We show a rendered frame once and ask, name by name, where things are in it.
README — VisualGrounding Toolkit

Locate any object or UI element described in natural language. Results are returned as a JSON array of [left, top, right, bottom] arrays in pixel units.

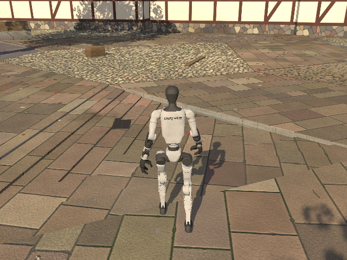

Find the right robot upper arm
[[184, 108, 198, 137]]

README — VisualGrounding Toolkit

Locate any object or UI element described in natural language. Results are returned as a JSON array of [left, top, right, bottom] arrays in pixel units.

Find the robot right foot
[[184, 220, 192, 233]]

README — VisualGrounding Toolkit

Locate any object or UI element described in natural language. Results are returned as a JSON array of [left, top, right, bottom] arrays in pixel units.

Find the left robot forearm
[[141, 132, 153, 160]]

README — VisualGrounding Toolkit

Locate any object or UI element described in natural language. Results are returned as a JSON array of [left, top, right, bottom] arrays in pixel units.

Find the right robot forearm
[[193, 129, 202, 147]]

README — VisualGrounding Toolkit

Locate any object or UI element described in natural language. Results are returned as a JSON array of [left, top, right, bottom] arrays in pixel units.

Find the left robot upper arm
[[148, 109, 161, 140]]

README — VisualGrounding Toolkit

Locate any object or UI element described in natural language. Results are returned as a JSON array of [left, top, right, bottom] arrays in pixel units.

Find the left robot hand
[[140, 158, 152, 174]]

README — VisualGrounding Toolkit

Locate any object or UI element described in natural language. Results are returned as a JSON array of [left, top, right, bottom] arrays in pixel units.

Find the right robot shin
[[184, 185, 192, 225]]

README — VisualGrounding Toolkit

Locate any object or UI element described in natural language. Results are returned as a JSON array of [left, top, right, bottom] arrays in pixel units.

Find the right robot hand
[[190, 145, 203, 155]]

